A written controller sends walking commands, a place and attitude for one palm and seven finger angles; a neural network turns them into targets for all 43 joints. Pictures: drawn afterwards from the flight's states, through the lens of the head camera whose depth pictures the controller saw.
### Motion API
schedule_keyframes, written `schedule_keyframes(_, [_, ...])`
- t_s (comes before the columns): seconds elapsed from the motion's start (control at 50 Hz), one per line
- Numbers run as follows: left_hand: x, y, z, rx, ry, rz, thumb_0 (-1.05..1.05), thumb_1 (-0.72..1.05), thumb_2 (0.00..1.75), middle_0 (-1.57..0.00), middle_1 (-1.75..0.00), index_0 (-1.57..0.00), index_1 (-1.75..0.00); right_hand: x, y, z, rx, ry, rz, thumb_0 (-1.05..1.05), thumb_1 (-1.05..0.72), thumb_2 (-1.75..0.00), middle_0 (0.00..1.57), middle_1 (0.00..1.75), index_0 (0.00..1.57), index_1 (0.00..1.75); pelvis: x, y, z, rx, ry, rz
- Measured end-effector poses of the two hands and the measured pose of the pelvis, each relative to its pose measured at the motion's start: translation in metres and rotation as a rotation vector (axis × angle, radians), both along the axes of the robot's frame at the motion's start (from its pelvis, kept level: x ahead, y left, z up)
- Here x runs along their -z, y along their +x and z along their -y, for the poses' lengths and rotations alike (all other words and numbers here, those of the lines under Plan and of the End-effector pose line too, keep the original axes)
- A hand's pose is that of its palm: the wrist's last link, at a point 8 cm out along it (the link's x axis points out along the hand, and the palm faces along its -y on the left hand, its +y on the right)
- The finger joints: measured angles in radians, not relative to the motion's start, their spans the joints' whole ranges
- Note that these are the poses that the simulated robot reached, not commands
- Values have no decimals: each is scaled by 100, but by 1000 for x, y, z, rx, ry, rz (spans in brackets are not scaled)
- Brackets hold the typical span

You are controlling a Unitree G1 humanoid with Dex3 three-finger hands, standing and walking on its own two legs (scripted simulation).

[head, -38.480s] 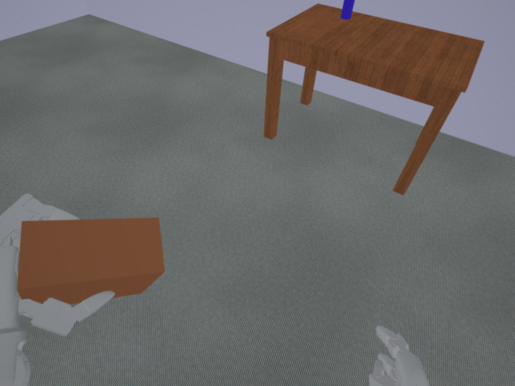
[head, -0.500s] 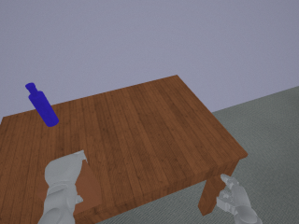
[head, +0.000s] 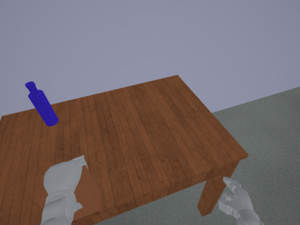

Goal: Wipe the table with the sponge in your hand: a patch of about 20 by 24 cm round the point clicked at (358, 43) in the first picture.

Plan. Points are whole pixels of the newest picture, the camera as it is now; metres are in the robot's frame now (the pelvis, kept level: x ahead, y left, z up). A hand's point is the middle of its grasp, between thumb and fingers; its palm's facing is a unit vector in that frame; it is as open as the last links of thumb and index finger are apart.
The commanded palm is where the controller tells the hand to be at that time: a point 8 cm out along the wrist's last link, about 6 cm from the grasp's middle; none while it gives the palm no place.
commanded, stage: lower the sponge onto the table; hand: left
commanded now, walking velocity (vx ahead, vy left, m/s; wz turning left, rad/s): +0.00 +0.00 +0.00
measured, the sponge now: (75, 199) +0.18 +0.27 -0.06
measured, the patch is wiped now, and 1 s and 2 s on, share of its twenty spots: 0.00 0.10 0.40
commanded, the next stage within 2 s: wipe forward along the first lane in 0.54 s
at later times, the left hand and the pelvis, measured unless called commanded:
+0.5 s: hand (73, 183) +0.21 +0.27 -0.01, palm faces -0.06 -0.11 -0.99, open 10.7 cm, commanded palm +0.18 +0.26 +0.05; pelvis -0.01 +0.00 +0.00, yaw +0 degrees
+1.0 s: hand (73, 172) +0.24 +0.29 -0.02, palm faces -0.09 -0.06 -0.99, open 10.7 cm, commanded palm +0.22 +0.29 +0.03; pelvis -0.01 -0.01 -0.01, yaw +1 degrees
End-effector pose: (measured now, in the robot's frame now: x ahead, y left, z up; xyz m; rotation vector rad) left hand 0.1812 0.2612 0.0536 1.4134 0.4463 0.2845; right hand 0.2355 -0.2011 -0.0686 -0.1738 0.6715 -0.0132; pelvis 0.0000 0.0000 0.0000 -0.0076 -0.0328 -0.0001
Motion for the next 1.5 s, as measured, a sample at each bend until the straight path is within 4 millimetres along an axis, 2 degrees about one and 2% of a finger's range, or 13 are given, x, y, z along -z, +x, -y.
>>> schedule_keyframes(0.24, [3, 6, -8, -38, 12, 5, 0, -55, 103, -70, -130, -68, -130, 2, -6, -6, 12, 19, -3, 1, -91, -90, 20, 30, 20, 30, 1, -4, -3, -3, 0, -9])
schedule_keyframes(0.68, [13, 14, -7, -35, 45, -1, -1, -55, 103, -70, -130, -68, -130, 16, -20, 4, 42, 14, -54, 1, -91, -90, 20, 30, 20, 30, 5, -6, -2, -6, 1, -40])
schedule_keyframes(0.9, [13, 34, -15, -49, 78, -12, -1, -56, 103, -70, -130, -69, -130, 22, -25, 16, 60, -5, -87, 1, -91, -90, 20, 30, 20, 30, 7, -7, 5, -14, 2, -63])
schedule_keyframes(1.06, [14, 50, -24, -54, 90, -35, 0, -56, 103, -70, -130, -69, -130, 32, -42, 31, 99, -22, -140, 1, -91, -90, 20, 30, 20, 30, 9, -6, 8, -12, 0, -93])
schedule_keyframes(1.26, [15, 73, -39, -45, 117, -46, 0, -56, 103, -70, -130, -69, -130, 49, -72, 49, 153, -48, -230, 1, -91, -90, 20, 30, 20, 30, 14, -8, 9, -11, -4, -139])
schedule_keyframes(1.5, [17, 94, -55, -51, 125, -37, 0, -56, 103, -70, -130, -69, -130, 61, -98, 50, 190, -53, -294, 1, -91, -90, 20, 30, 20, 30, 19, -10, 4, -11, -13, -179])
